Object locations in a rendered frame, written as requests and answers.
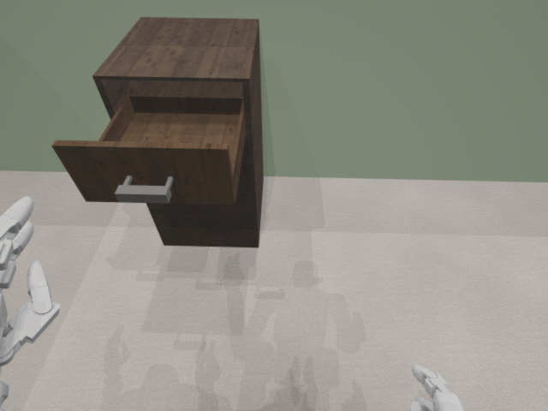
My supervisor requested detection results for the handle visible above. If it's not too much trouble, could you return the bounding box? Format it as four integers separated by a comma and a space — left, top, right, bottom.
115, 176, 174, 204

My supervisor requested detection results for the cabinet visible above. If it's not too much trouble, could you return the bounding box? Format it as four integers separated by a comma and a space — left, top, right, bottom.
92, 17, 264, 247

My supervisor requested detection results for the left robot hand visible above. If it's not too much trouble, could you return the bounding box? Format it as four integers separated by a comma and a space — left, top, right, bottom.
0, 196, 60, 374

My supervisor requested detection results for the drawer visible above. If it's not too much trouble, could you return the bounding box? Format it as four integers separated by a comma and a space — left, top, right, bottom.
52, 95, 246, 205

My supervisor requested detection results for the right robot hand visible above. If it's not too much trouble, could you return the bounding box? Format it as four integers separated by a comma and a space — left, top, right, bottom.
410, 364, 464, 411

